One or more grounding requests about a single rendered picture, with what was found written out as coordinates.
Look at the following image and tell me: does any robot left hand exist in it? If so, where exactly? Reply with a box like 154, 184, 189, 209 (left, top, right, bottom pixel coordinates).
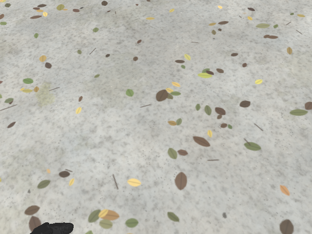
30, 222, 74, 234

